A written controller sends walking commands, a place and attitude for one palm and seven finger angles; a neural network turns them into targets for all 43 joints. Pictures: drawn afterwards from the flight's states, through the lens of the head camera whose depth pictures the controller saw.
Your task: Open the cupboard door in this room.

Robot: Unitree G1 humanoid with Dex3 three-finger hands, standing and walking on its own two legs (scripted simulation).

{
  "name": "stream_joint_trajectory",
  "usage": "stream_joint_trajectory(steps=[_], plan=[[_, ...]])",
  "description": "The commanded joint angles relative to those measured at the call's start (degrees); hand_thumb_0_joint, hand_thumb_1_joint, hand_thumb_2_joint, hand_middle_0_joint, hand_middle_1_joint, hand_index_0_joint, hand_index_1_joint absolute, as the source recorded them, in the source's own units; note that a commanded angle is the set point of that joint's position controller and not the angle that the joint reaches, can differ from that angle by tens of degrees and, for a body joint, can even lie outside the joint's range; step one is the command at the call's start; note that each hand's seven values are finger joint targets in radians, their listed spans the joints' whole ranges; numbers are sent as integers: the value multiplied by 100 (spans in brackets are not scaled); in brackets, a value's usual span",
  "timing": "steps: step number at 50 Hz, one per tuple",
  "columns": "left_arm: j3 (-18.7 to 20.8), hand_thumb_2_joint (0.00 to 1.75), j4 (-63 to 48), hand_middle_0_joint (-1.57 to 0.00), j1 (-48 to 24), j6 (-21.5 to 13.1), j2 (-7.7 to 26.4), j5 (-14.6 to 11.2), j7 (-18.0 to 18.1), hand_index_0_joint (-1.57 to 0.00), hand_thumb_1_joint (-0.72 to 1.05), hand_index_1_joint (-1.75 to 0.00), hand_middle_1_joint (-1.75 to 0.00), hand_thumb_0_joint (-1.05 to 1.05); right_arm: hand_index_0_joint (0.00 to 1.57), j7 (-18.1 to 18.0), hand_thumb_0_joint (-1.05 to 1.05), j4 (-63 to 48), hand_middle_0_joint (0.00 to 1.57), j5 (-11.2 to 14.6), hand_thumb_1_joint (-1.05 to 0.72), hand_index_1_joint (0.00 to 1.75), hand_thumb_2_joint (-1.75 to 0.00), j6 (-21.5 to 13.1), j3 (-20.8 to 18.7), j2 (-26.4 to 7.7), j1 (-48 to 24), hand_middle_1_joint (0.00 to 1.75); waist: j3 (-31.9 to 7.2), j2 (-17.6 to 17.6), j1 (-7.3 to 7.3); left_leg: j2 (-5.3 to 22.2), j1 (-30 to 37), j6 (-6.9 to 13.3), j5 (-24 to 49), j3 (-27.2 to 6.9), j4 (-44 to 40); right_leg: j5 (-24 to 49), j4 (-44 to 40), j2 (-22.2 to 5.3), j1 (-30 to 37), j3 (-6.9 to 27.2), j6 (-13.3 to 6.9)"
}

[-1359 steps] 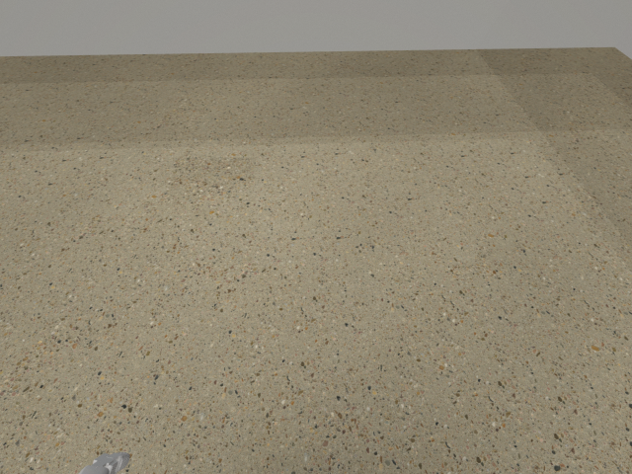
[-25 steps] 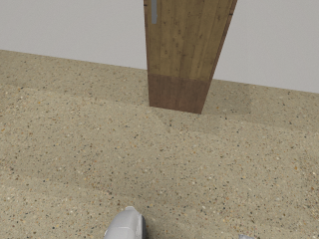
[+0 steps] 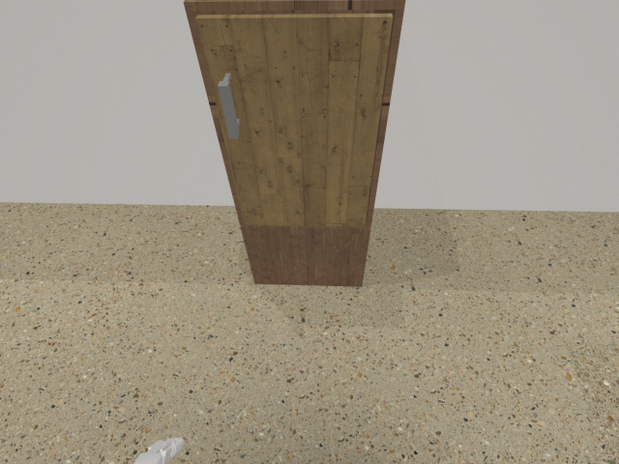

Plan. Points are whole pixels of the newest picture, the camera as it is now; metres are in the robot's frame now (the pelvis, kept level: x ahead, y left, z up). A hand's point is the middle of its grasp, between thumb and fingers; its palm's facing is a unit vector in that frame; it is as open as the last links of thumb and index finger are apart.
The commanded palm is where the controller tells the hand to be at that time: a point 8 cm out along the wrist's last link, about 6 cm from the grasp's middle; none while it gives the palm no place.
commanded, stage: take the last steps up to it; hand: left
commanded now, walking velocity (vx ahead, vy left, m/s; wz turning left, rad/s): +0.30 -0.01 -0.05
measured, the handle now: (231, 106) +0.80 +0.18 +0.04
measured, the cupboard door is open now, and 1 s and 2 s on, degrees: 0 0 0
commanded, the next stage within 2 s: come to a stop and stand still in 0.48 s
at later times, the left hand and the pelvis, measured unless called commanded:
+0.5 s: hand out of the picture +0.08 +0.18 -0.18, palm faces +0.10 -0.99 -0.13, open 7.4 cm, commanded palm none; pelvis +0.17 +0.02 -0.01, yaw +0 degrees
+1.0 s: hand (213, 354) +0.32 +0.18 -0.16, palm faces -0.01 -0.96 -0.27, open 7.4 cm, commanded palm none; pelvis +0.24 -0.01 +0.00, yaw +0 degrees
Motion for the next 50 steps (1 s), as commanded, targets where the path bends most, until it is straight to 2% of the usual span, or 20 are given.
stream_joint_trajectory(steps=[1,2,3,5,8,18,21,22,23,24,25,28,33,37,41,42,44,45,46,50], plan=[[290,90,505,-20,2117,-226,1352,1,151,-20,90,-30,-30,0,20,51,0,-536,20,97,-90,30,-90,-105,20,-176,-201,30,-416,-2015,929,-37,-2763,0,-1219,59,2561,703,-1616,-1786,3064,2523,-1003],[319,90,547,-20,2215,-268,1385,-82,191,-20,90,-30,-30,0,20,25,0,-622,20,99,-90,30,-90,-43,5,-494,-502,30,-571,-2023,1037,129,-2851,63,-1433,-720,3344,1197,-1824,-1947,2819,2926,-1222],[266,90,500,-20,1862,-251,1183,-59,206,-20,90,-30,-30,0,20,18,0,-607,20,101,-90,30,-90,-49,-46,-470,-694,30,-167,-1330,887,223,-3074,68,-1063,-901,3889,940,-1834,-1868,2524,2691,-1361],[167,90,341,-20,1339,-264,815,-79,215,-20,90,-30,-30,0,20,50,0,-486,20,66,-90,30,-90,-6,-52,-379,-669,30,12,-374,595,452,-2910,23,-198,-1018,3866,710,-1899,-1438,1934,1783,-1131],[128,90,350,-20,1300,-355,477,-31,233,-20,90,-30,-30,0,20,86,0,-375,20,19,-90,30,-90,83,-44,-203,-389,30,10,-565,375,476,-2462,-95,195,-828,3299,1333,-2012,-1131,1499,1070,-970],[110,90,700,-20,1525,-341,778,-17,219,-20,90,-30,-30,0,20,181,0,-714,20,93,-90,30,-90,35,37,-207,-1216,30,283,-719,394,249,-1682,17,504,-529,1041,1340,-1951,-1092,1465,747,-986],[91,90,755,-20,1461,-274,678,-48,220,-20,90,-30,-30,0,20,110,0,-459,20,68,-90,30,-90,-55,5,-428,-445,30,46,-295,14,54,-6,94,1065,-396,21,1432,-885,-706,883,393,-686],[60,90,719,-20,1597,-255,485,-64,202,-20,90,-30,-30,0,20,51,0,-292,20,22,-90,30,-90,-114,-66,-799,211,30,-406,506,-194,647,1099,326,1466,-1086,-291,871,335,-287,256,142,-451],[-7,90,619,-20,1779,-261,194,-106,163,-20,90,-30,-30,0,20,-9,0,-187,20,-8,-90,30,-90,-118,-186,-1354,720,30,-800,1776,-265,1998,1891,919,2112,-2723,-746,-1638,1814,377,-792,-333,-167],[-26,90,522,-20,1574,-245,258,-60,202,-20,90,-30,-30,0,20,-61,0,-104,20,43,-90,30,-90,-52,-185,-1403,855,30,-872,1689,-346,2295,1676,1189,1963,-3092,-1105,-2331,2817,407,-1067,154,-192],[-16,90,502,-20,1289,-227,255,-72,201,-20,90,-30,-30,0,20,-90,0,-182,20,67,-90,30,-90,-38,-161,-1257,511,30,-493,1426,-252,2252,1068,1272,1809,-2916,-1246,-2022,3323,173,-1255,381,-229],[2,90,621,-20,1272,-143,111,-12,122,-20,90,-30,-30,0,20,-101,0,-368,20,64,-90,30,-90,-128,13,-615,-230,30,74,502,169,1654,-60,1035,1904,-1816,-1501,-1105,3106,-143,-867,474,-114],[-50,90,667,-20,1519,77,-111,-56,249,-20,90,-30,-30,0,20,-196,0,-364,20,91,-90,30,-90,-145,75,-467,-490,30,-283,383,445,1322,-142,875,4864,-894,-1043,-442,1629,-7,44,415,110],[-3,90,454,-20,1115,217,195,-53,279,-20,90,-30,-30,0,20,-237,0,-268,20,76,-90,30,-90,59,-41,-696,-560,30,-43,878,345,1449,-65,874,4871,-978,-786,-632,830,102,213,259,62],[81,90,292,-20,1159,202,486,-29,292,-20,90,-30,-30,0,20,-214,0,-270,20,78,-90,30,-90,230,-177,-801,-562,30,61,674,473,1270,-207,584,4034,-1046,-168,400,-332,98,744,206,-49],[118,90,271,-20,1234,159,672,-8,300,-20,90,-30,-30,0,20,-194,0,-301,20,95,-90,30,-90,260,-182,-717,-534,30,-89,201,505,927,-470,322,3066,-775,267,2022,-665,-205,1145,455,-94],[177,90,220,-20,1240,88,1185,-17,327,-20,90,-30,-30,0,20,-138,0,-412,20,182,-90,30,-90,367,-141,-308,-316,30,-450,-1296,477,-183,-1253,-97,-1195,-451,1991,5177,-898,-1817,1621,1680,-1110],[204,90,205,-20,1235,78,1233,-36,355,-20,90,-30,-30,0,20,-159,0,-443,20,188,-90,30,-90,470,-142,-339,-512,30,-634,-1468,614,-199,-1260,-49,-1828,-970,2854,5096,-1063,-1974,1370,1949,-1393],[211,90,145,-20,974,107,1136,-32,395,-20,90,-30,-30,0,20,-169,0,-450,20,175,-90,30,-90,504,-150,-390,-524,30,-515,-1177,506,-183,-1469,-46,-1640,-1214,3416,5009,-998,-1889,1367,1842,-1496],[210,90,-101,-20,577,112,1061,-23,432,-20,90,-30,-30,0,20,-85,0,-485,20,131,-90,30,-90,538,-123,-455,-591,30,-639,-867,438,-171,-1857,-201,-852,-1340,3794,4076,-944,-1430,1572,1244,-1191]])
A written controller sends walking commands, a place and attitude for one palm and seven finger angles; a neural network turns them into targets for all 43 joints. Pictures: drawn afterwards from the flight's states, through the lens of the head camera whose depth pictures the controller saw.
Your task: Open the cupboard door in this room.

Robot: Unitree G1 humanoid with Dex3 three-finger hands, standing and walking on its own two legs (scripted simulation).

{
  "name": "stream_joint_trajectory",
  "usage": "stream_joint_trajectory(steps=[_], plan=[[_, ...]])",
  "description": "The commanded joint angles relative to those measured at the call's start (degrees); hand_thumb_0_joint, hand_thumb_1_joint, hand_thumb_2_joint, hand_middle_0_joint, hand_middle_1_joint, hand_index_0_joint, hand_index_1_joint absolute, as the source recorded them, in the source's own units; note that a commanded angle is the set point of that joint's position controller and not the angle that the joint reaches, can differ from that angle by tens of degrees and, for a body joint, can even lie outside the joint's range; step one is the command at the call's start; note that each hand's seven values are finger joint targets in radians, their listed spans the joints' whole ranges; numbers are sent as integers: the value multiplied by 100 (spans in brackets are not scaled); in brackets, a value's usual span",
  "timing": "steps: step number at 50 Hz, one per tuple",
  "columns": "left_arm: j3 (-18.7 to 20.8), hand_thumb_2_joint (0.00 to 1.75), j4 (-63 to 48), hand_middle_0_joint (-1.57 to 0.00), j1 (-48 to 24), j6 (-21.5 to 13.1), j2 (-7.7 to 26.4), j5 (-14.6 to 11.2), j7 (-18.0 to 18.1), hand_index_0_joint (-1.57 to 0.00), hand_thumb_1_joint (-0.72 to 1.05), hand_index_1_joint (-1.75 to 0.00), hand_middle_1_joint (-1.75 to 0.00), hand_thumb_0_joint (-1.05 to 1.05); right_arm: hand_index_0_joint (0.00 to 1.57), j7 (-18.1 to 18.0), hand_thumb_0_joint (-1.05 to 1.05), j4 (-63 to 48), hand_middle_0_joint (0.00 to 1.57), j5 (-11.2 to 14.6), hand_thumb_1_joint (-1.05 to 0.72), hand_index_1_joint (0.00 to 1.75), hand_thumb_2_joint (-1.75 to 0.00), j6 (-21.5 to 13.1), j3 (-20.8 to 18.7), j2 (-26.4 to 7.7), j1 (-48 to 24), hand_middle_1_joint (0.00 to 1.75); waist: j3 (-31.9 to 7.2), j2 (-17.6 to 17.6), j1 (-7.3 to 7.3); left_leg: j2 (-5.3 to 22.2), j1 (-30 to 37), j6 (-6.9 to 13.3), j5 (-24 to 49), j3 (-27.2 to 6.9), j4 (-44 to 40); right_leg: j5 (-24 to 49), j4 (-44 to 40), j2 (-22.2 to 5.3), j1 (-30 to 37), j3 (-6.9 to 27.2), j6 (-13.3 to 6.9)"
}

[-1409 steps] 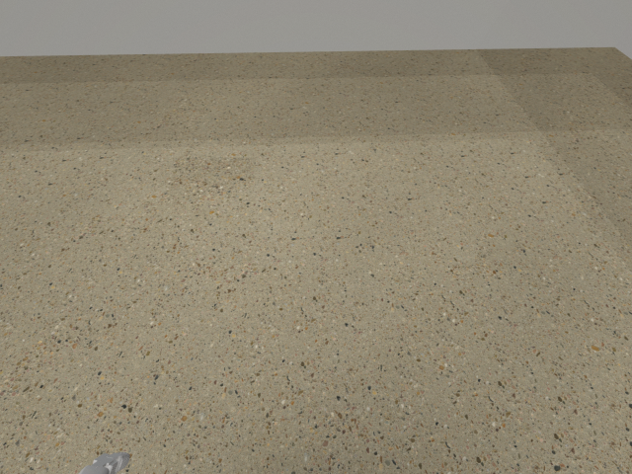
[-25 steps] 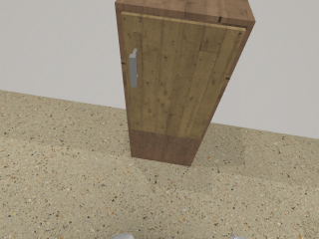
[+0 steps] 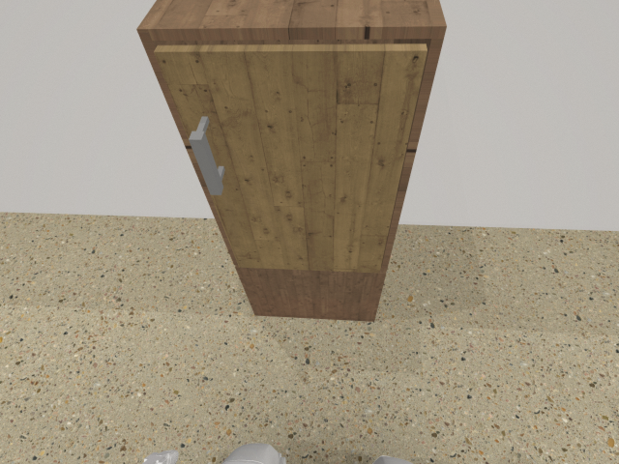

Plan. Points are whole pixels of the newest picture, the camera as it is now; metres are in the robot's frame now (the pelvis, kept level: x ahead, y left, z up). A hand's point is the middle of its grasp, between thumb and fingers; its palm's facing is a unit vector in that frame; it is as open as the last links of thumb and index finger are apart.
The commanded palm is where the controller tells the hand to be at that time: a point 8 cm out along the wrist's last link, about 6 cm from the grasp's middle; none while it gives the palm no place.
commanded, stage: come to a stop and stand still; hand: left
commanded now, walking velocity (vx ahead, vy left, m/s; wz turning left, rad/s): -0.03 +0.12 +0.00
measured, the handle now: (210, 157) +0.57 +0.20 +0.03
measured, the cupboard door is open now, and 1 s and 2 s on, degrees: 0 0 0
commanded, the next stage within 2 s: look again from close up in 0.54 s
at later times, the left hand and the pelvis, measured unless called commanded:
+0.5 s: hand out of the picture -0.05 +0.24 -0.17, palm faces +0.04 -0.98 -0.20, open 7.4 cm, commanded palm none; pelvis -0.05 +0.05 +0.01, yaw -1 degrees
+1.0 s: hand out of the picture -0.06 +0.22 -0.16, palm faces -0.03 -0.97 -0.23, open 7.4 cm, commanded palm none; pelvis -0.08 +0.05 +0.00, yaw -2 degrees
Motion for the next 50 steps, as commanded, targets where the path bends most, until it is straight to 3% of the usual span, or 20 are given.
stream_joint_trajectory(steps=[1,7,11,12,14,15,18,23,24,27,28,29,30,31,32,33,35,36,40,50], plan=[[285,90,-229,-20,493,-49,1096,29,118,-20,90,-30,-30,0,20,55,0,-372,20,-12,-90,30,-90,-29,-70,-401,243,30,-1236,-1031,285,126,-351,-127,310,-325,462,3843,-995,-1566,1242,1149,-854],[333,90,-247,-20,554,-43,1237,99,53,-20,90,-30,-30,0,20,114,0,-515,20,-1,-90,30,-90,-132,14,-380,117,30,-1151,-1329,357,75,206,-91,333,-15,-1308,2070,-1369,-1362,1032,1361,-827],[306,90,-150,-20,398,11,1199,41,18,-20,90,-30,-30,0,20,94,0,-364,20,9,-90,30,-90,-234,59,-343,600,30,-1062,-1161,82,13,1447,-5,1390,244,-3310,492,-1245,-1024,250,1238,-378],[269,90,-181,-20,389,41,1032,-2,8,-20,90,-30,-30,0,20,91,0,-314,20,1,-90,30,-90,-281,54,-455,800,30,-1035,-703,0,191,1738,58,1566,67,-3782,-138,-967,-782,-75,1061,-165],[160,90,-287,-20,474,107,496,-49,-35,-20,90,-30,-30,0,20,63,0,-601,20,-95,-90,30,-90,-295,-23,-1090,342,30,-385,1278,114,1771,534,725,706,-1725,-4926,-1085,220,82,-466,237,321],[139,90,-194,-20,284,184,564,17,-2,-20,90,-30,-30,0,20,28,0,-655,20,-87,-90,30,-90,-302,-18,-1009,-59,30,-85,1676,66,1779,-263,861,496,-1838,-5370,-1260,814,53,-142,514,353],[111,90,112,-20,767,155,526,25,-78,-20,90,-30,-30,0,20,-49,0,-641,20,-79,-90,30,-90,-349,98,-752,-370,30,-126,959,375,1274,220,894,1490,-1033,-4920,-874,1510,96,-201,658,287],[-60,90,264,-20,733,-13,343,-30,-49,-20,90,-30,-30,0,20,-87,0,-234,20,-37,-90,30,-90,-424,57,-701,335,30,-758,563,95,1217,1871,965,4287,-786,-4123,-814,-112,36,9,408,402],[-76,90,358,-20,912,-45,358,-43,-34,-20,90,-30,-30,0,20,-91,0,-155,20,-13,-90,30,-90,-429,58,-711,387,30,-857,436,162,1153,1950,872,4533,-726,-3899,-314,-698,36,319,383,405],[-104,90,597,-20,1144,-152,634,-53,40,-20,90,-30,-30,0,20,-62,0,-109,20,78,-90,30,-90,-473,104,-455,477,30,-943,-188,74,669,1417,334,3543,-439,-3629,1892,-1273,-546,1254,875,163],[-122,90,604,-20,1146,-141,627,-49,46,-20,90,-30,-30,0,20,-49,0,-109,20,68,-90,30,-90,-463,119,-411,450,30,-794,-128,72,584,1396,293,3292,-389,-3741,1882,-1171,-612,1100,838,111],[-105,90,646,-20,1082,-157,612,-48,42,-20,90,-30,-30,0,20,-53,0,-56,20,39,-90,30,-90,-419,123,-404,425,30,-761,-765,51,585,1475,232,2995,-332,-3726,1706,-1170,-501,915,890,80],[-137,90,651,-20,1040,-149,531,-54,38,-20,90,-30,-30,0,20,-55,0,-31,20,31,-90,30,-90,-412,125,-462,438,30,-610,-913,46,582,1537,240,2746,-319,-3789,1386,-1246,-471,709,896,92],[-142,90,645,-20,1010,-137,503,-47,34,-20,90,-30,-30,0,20,-48,0,12,20,35,-90,30,-90,-420,138,-452,463,30,-549,-780,45,600,1518,265,2663,-331,-3873,1122,-1286,-431,649,852,116],[-153,90,678,-20,1484,-256,496,71,279,-20,90,-30,-30,0,20,18,0,-371,20,18,-90,30,-90,-515,196,-685,217,30,-528,-377,198,673,1166,191,3493,-146,-2838,2547,-1019,-508,678,1052,155],[-112,90,391,-20,1279,-296,747,-10,239,-20,90,-30,-30,0,20,50,0,-444,20,-15,-90,30,-90,-484,232,-422,507,30,-898,-104,7,478,1061,221,2103,-235,-3209,1299,-930,-556,832,1086,-18],[-151,90,231,-20,1177,-235,588,-3,141,-20,90,-30,-30,0,20,78,0,-539,20,-41,-90,30,-90,-496,275,-477,609,30,-520,92,38,552,693,329,1645,-433,-3575,-441,-858,-226,397,886,-67],[-126,90,200,-20,1198,-219,592,15,107,-20,90,-30,-30,0,20,82,0,-596,20,-70,-90,30,-90,-513,284,-502,638,30,-469,573,80,598,532,407,1578,-499,-3675,-457,-698,-142,435,732,-63],[-170,90,199,-20,1270,-197,466,-9,43,-20,90,-30,-30,0,20,56,0,-665,20,-47,-90,30,-90,-502,293,-511,644,30,-292,-89,134,569,377,469,1147,-551,-3928,-411,-780,-87,440,773,-44],[-148,90,191,-20,1196,-203,532,-21,12,-20,90,-30,-30,0,20,52,0,-367,20,-61,-90,30,-90,-491,325,-413,885,30,-195,-428,87,460,580,398,1228,-333,-3881,-730,-1111,-177,140,1049,-52]])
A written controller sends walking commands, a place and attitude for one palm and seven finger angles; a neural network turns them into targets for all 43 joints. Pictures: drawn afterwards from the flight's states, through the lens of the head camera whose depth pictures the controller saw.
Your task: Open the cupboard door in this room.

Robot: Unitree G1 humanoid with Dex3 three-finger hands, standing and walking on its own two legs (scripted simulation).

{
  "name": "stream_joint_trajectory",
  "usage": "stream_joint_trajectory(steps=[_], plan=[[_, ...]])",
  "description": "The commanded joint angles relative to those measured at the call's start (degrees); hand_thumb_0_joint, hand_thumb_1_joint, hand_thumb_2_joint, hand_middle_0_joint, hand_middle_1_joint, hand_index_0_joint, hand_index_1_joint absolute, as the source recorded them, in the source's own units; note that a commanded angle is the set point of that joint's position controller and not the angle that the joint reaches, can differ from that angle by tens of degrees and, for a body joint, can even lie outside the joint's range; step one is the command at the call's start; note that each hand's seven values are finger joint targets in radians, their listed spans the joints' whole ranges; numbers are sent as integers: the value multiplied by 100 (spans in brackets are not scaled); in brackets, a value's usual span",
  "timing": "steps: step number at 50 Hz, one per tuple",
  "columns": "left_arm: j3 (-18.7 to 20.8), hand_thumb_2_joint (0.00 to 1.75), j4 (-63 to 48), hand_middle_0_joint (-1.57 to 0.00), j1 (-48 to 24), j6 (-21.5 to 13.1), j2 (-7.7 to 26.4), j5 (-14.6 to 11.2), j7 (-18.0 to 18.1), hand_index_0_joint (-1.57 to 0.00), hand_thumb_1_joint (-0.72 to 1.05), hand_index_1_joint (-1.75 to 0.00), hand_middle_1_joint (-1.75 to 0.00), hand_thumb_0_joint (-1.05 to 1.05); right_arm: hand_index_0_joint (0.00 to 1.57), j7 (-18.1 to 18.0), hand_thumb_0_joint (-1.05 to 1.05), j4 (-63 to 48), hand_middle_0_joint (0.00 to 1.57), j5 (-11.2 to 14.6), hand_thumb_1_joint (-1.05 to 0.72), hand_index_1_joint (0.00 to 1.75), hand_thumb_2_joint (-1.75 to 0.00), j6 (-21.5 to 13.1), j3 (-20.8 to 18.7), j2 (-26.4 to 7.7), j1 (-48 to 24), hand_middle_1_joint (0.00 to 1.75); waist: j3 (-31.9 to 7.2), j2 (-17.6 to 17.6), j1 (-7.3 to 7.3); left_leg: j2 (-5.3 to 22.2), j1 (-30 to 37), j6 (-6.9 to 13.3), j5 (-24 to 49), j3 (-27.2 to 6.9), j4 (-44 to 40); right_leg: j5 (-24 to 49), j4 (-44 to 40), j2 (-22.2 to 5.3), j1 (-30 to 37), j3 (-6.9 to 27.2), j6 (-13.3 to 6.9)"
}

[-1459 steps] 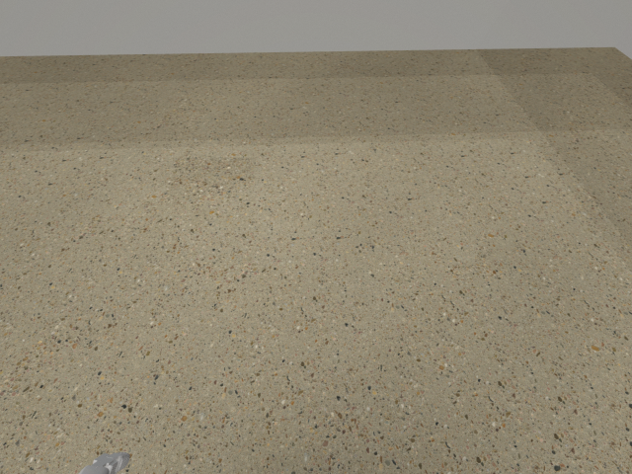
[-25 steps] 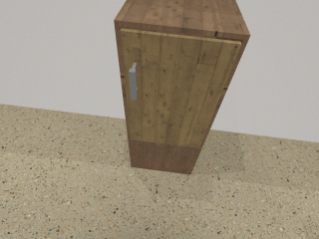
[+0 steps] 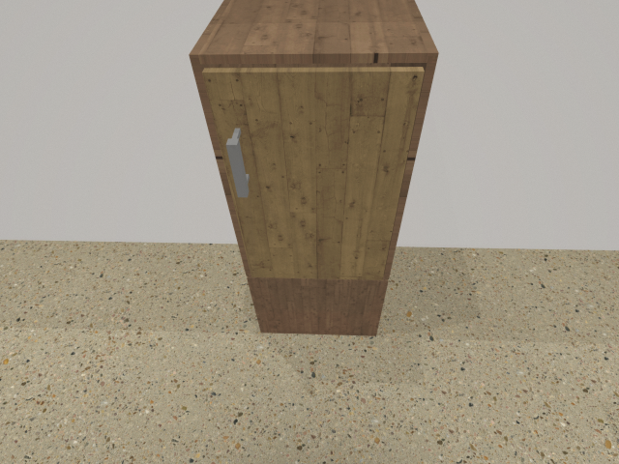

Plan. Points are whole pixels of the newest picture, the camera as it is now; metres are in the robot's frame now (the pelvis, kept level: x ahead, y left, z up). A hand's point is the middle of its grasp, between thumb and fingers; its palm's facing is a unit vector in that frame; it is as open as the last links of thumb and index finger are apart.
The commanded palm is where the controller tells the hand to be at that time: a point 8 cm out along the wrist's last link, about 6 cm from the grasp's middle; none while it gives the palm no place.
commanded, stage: look again from close up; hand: left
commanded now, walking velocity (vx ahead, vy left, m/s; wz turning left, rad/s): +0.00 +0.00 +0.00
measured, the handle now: (240, 163) +0.64 +0.17 +0.03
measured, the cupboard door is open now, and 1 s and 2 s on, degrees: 0 0 0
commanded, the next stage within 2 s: shuffle to correct the standing spot in 0.16 s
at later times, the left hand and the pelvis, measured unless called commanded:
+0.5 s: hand out of the picture +0.02 +0.15 -0.18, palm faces +0.03 -0.99 -0.16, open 7.4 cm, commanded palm none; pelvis +0.04 -0.02 -0.01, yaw +0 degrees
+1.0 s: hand out of the picture +0.11 +0.15 -0.19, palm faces +0.01 -0.98 -0.21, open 7.4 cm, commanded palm none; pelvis +0.11 -0.02 -0.01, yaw -2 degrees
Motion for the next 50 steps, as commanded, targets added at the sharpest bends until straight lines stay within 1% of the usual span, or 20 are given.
stream_joint_trajectory(steps=[1,13,18,21,25,28,30,32,33,34,35,36,37,40,43,44,45,46,47,50], plan=[[149,90,-186,-20,199,-116,672,15,38,-20,90,-30,-30,0,20,-36,0,-205,20,5,-90,30,-90,-122,-132,-527,225,30,426,-349,60,494,-286,105,-335,-562,-749,-503,-830,-339,-298,530,-291],[171,90,-16,-20,217,-152,639,3,33,-20,90,-30,-30,0,20,-91,0,45,20,25,-90,30,-90,-181,-121,-500,176,30,89,-233,68,591,64,64,559,-466,-614,645,-731,-355,21,516,-285],[241,90,23,-20,362,-83,643,57,-37,-20,90,-30,-30,0,20,-45,0,37,20,-41,-90,30,-90,-104,-154,-464,148,30,622,-297,115,474,-449,102,-1188,-390,-421,-1489,-861,-316,-340,699,-449],[288,90,20,-20,471,-109,665,59,-66,-20,90,-30,-30,0,20,-36,0,-29,20,-46,-90,30,-90,-127,-165,-399,184,30,700,-459,99,395,-470,118,-1046,-272,-127,-1596,-920,-367,-422,862,-558],[341,90,30,-20,546,-172,622,55,-89,-20,90,-30,-30,0,20,-52,0,-27,20,-32,-90,30,-90,-244,-177,-428,317,30,444,-278,62,507,-236,196,-244,-288,54,-575,-426,-311,-249,610,-575],[360,90,0,-20,525,-207,479,76,-100,-20,90,-30,-30,0,20,-92,0,61,20,-33,-90,30,-90,-303,-236,-607,545,30,299,282,1,931,229,428,613,-705,-76,92,427,-21,-461,80,-490],[351,90,-60,-20,444,-244,353,78,-97,-20,90,-30,-30,0,20,-146,0,128,20,-41,-90,30,-90,-317,-297,-771,760,30,204,761,-60,1351,688,732,1633,-1145,-169,-74,1138,203,-865,-337,-405],[351,90,-108,-20,363,-271,246,67,-97,-20,90,-30,-30,0,20,-169,0,104,20,-42,-90,30,-90,-280,-303,-753,651,30,396,691,24,1489,589,831,2419,-1129,47,-442,903,191,-870,-429,-389],[373,90,-57,-20,508,-268,234,62,-85,-20,90,-30,-30,0,20,-178,0,42,20,-33,-90,30,-90,-258,-277,-682,458,30,432,518,135,1259,160,639,2701,-748,352,97,462,104,-298,-349,-408],[434,90,103,-20,1005,-301,392,71,-48,-20,90,-30,-30,0,20,-189,0,-48,20,-7,-90,30,-90,-268,-251,-559,256,30,219,-195,362,802,-449,349,2824,-242,1256,1984,169,-226,658,190,-481],[523,90,302,-20,1620,-320,783,78,45,-20,90,-30,-30,0,20,-170,0,-229,20,34,-90,30,-90,-296,-210,-366,12,30,-86,-1350,559,368,-1497,75,1332,212,2179,4806,-69,-968,1768,1030,-666],[491,90,433,-20,1921,-321,857,56,101,-20,90,-30,-30,0,20,-174,0,-437,20,84,-90,30,-90,-239,-182,-259,-576,30,35,-1560,731,148,-2050,-53,-1792,64,2700,7307,-172,-1685,2004,1404,-1070],[425,90,407,-20,1768,-294,778,119,148,-20,90,-30,-30,0,20,-188,0,-481,20,79,-90,30,-90,-214,-192,-204,-773,30,164,-1325,657,229,-2387,-62,-2213,-160,2884,7900,-25,-1762,2113,1353,-1199],[393,90,-2,-20,989,-192,851,143,194,-20,90,-30,-30,0,20,-140,0,-436,20,135,-90,30,-90,-124,-270,-253,-850,30,141,-943,369,197,-1844,-96,-1540,-118,1890,6172,15,-1433,1483,931,-1146],[419,90,-314,-20,387,-81,854,28,186,-20,90,-30,-30,0,20,-125,0,-141,20,52,-90,30,-90,-29,-276,-161,72,30,-214,-877,-155,-51,235,-93,1084,249,211,4695,561,-810,311,242,-644],[416,90,-390,-20,398,-44,790,2,179,-20,90,-30,-30,0,20,-138,0,-145,20,8,-90,30,-90,-39,-332,-419,314,30,-393,-473,-199,442,964,152,2947,-156,204,3635,996,-545,-193,56,-359],[409,90,-467,-20,490,-9,584,-29,195,-20,90,-30,-30,0,20,-160,0,-200,20,-14,-90,30,-90,-44,-393,-741,491,30,-660,328,-196,1400,1286,737,4749,-1101,157,1589,1563,-158,-609,-192,-87],[340,90,-560,-20,458,-7,403,-19,212,-20,90,-30,-30,0,20,-154,0,-254,20,32,-90,30,-90,-69,-397,-863,554,30,-588,959,-194,1992,1114,1249,6080,-1576,-269,-1613,2418,142,-669,-184,-22],[355,90,-564,-20,328,42,435,-31,211,-20,90,-30,-30,0,20,-195,0,-289,20,42,-90,30,-90,-84,-365,-913,258,30,-421,1017,-95,2100,779,1434,5901,-1726,-432,-2163,2756,89,-740,158,-39],[354,90,-509,-20,274,141,301,5,137,-20,90,-30,-30,0,20,-218,0,-542,20,-35,-90,30,-90,-28,-348,-821,-451,30,-155,711,117,1732,293,1229,4519,-1273,-487,-1783,2204,-92,-679,54,-42]])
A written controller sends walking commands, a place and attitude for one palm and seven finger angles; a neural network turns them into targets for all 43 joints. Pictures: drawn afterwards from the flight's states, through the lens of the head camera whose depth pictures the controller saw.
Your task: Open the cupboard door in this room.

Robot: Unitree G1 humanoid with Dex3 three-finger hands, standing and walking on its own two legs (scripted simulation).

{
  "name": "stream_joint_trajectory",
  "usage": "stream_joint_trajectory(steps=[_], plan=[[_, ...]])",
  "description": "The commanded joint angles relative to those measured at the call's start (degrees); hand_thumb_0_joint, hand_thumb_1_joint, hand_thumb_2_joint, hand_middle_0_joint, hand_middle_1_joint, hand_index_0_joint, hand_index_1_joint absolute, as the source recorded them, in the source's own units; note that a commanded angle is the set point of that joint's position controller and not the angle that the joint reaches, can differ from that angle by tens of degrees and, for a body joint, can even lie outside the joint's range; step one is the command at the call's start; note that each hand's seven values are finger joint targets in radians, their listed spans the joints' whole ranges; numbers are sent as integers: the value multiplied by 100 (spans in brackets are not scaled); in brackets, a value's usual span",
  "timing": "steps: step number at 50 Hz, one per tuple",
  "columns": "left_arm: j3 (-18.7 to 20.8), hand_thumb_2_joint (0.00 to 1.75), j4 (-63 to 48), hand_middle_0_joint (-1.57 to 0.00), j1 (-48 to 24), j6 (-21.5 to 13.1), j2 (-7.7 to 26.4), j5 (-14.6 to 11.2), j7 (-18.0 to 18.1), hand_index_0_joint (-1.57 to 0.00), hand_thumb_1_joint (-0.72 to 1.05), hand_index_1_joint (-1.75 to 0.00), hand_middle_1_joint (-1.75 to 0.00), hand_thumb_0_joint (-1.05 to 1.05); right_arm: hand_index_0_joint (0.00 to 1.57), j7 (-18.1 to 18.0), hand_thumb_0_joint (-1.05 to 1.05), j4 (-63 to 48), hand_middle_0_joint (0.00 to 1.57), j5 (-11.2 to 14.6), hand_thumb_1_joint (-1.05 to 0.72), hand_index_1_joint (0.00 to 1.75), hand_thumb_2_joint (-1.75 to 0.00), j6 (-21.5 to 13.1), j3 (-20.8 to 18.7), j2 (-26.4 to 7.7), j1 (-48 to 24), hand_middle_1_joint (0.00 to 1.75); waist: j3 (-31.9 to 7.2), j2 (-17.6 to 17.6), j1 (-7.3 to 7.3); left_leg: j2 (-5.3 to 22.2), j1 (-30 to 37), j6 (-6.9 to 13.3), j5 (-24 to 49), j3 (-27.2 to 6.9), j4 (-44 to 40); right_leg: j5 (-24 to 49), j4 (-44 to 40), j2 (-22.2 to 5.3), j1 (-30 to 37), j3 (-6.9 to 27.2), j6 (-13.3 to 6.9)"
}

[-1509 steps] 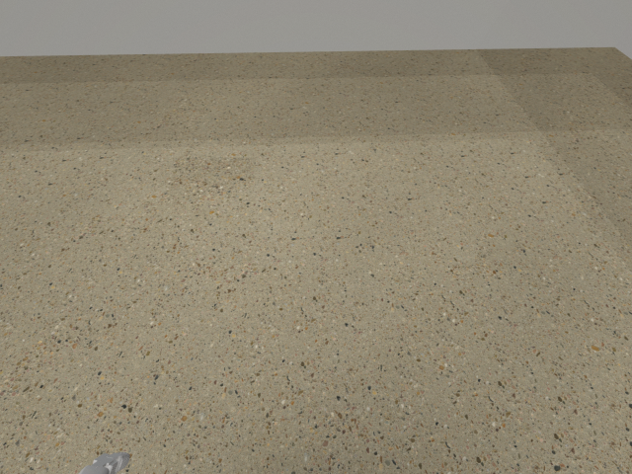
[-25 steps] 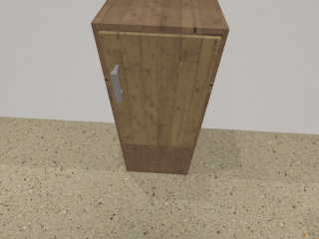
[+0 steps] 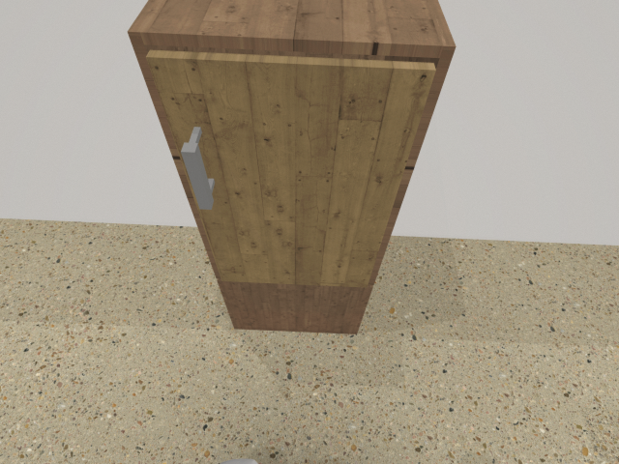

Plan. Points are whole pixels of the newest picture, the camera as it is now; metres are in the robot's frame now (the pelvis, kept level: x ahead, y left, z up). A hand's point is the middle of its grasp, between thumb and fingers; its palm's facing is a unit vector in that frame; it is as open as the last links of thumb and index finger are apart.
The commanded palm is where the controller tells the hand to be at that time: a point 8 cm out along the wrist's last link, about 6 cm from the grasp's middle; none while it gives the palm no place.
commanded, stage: come to a stop and stand still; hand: left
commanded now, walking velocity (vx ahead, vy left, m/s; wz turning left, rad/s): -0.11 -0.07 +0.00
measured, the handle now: (201, 169) +0.52 +0.21 +0.04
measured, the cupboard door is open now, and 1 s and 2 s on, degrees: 0 0 0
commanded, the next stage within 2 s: look again from close up in 0.54 s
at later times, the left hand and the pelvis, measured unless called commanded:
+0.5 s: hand out of the picture +0.05 +0.15 -0.15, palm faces +0.03 -0.97 -0.22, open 7.4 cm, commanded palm none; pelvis -0.02 -0.03 +0.01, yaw +1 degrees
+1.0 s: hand out of the picture +0.00 +0.17 -0.16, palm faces -0.01 -0.98 -0.20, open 7.4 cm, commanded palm none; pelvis -0.01 -0.02 +0.01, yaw +0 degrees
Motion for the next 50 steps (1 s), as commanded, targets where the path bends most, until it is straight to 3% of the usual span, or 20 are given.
stream_joint_trajectory(steps=[1,4,5,6,7,8,9,10,11,12,14,17,19,20,21,22,26,32,41,50], plan=[[113,90,-409,-20,253,-83,290,47,-18,-20,90,-30,-30,0,20,-42,0,-201,20,-74,-90,30,-90,68,-180,-823,440,30,-628,980,-10,1576,854,1140,4740,-1386,-1059,99,-299,-149,-338,-13,42],[128,90,-387,-20,537,-112,276,68,-54,-20,90,-30,-30,0,20,1,0,-330,20,-50,-90,30,-90,114,-257,-931,283,30,-1009,950,120,1340,577,852,3563,-1109,-854,1304,-1428,-40,349,-197,59],[131,90,-383,-20,653,-150,342,85,-53,-20,90,-30,-30,0,20,26,0,-372,20,-35,-90,30,-90,131,-260,-879,191,30,-966,716,201,1158,389,636,2779,-970,-626,1883,-2054,-86,571,-152,77],[137,90,-433,-20,550,-212,543,120,-38,-20,90,-30,-30,0,20,53,0,-385,20,-11,-90,30,-90,129,-245,-651,227,30,-814,103,142,766,140,326,1833,-804,-337,2694,-2647,-368,625,367,-4],[163,90,-530,-20,360,-248,875,141,-39,-20,90,-30,-30,0,20,91,0,-454,20,28,-90,30,-90,159,-214,-453,274,30,-695,-692,17,275,-118,-15,420,-370,-47,3257,-2928,-1178,413,1233,-286],[118,90,-744,-20,352,-259,976,155,130,-20,90,-30,-30,0,20,118,0,-758,20,50,-90,30,-90,99,-265,-702,24,30,-783,-704,54,28,-51,-286,-296,-215,686,6280,-2837,-1335,616,1825,-270],[166,90,-937,-20,128,-378,1144,105,127,-20,90,-30,-30,0,20,216,0,-792,20,11,-90,30,-90,179,-227,-426,119,30,-1056,-949,-32,55,-606,-102,-508,-452,1262,6148,-2599,-1339,1079,1413,-420],[200,90,-1045,-20,185,-444,1088,110,131,-20,90,-30,-30,0,20,243,0,-904,20,15,-90,30,-90,186,-230,-479,39,30,-1119,-943,38,73,-884,-45,-665,-530,1647,6527,-2475,-1370,1351,1449,-688],[198,90,-1084,-20,147,-471,1040,125,135,-20,90,-30,-30,0,20,238,0,-945,20,7,-90,30,-90,186,-202,-396,-12,30,-1083,-321,30,88,-968,-33,-697,-505,1679,6789,-2327,-1410,1531,1238,-834],[207,90,-1139,-20,216,-474,1083,152,127,-20,90,-30,-30,0,20,239,0,-1016,20,21,-90,30,-90,167,-184,-297,-101,30,-947,-392,46,42,-980,-33,-839,-466,1534,6996,-2250,-1344,1491,1120,-900],[145,90,-1174,-20,134,-446,1029,143,110,-20,90,-30,-30,0,20,210,0,-1023,20,49,-90,30,-90,173,-156,-285,-22,30,-784,-732,-13,-29,-551,-34,-698,-397,1026,6489,-2362,-1169,1108,893,-900],[67,90,-1206,-20,-194,-389,1006,63,78,-20,90,-30,-30,0,20,200,0,-711,20,15,-90,30,-90,153,-127,-352,529,30,-599,-390,-238,-39,636,-24,241,-303,-322,4236,-2515,-860,213,715,-587],[40,90,-1193,-20,-227,-352,903,29,56,-20,90,-30,-30,0,20,184,0,-633,20,-19,-90,30,-90,97,-113,-592,594,30,-329,113,-206,453,842,145,923,-728,-689,2683,-2714,-553,-268,634,-287],[38,90,-1183,-20,-195,-354,882,36,50,-20,90,-30,-30,0,20,165,0,-626,20,-39,-90,30,-90,76,-100,-722,554,30,-241,238,-140,598,657,213,946,-842,-725,2342,-2851,-429,-210,628,-215],[54,90,-1124,-20,-207,-345,933,47,48,-20,90,-30,-30,0,20,160,0,-538,20,-42,-90,30,-90,25,-90,-714,518,30,-179,771,-104,619,426,268,1090,-1035,-895,2294,-2769,-376,17,540,-200],[36,90,-1018,-20,-163,-320,966,25,22,-20,90,-30,-30,0,20,153,0,-519,20,-43,-90,30,-90,20,-31,-694,450,30,-320,903,-59,613,406,260,1100,-1062,-988,2233,-2734,-324,248,501,-190],[-20,90,-806,-20,-118,-338,952,36,-34,-20,90,-30,-30,0,20,129,0,-354,20,-34,-90,30,-90,20,24,-675,502,30,-189,246,-64,487,348,145,462,-874,-1118,1868,-3142,-424,308,683,-254],[-55,90,-560,-20,-98,-348,973,18,-69,-20,90,-30,-30,0,20,128,0,-50,20,-29,-90,30,-90,-11,92,-759,686,30,-253,191,-79,480,412,118,330,-849,-1266,1604,-3248,-456,372,682,-283],[-87,90,-171,-20,86,-378,928,18,-65,-20,90,-30,-30,0,20,89,0,344,20,10,-90,30,-90,-72,128,-749,816,30,-412,184,-45,553,607,145,1009,-823,-1217,2669,-3016,-476,674,601,-273],[-117,90,54,-20,135,-345,839,21,-52,-20,90,-30,-30,0,20,58,0,552,20,18,-90,30,-90,-68,136,-717,781,30,-240,291,-47,584,650,163,1135,-843,-1266,2658,-2979,-472,593,554,-236]])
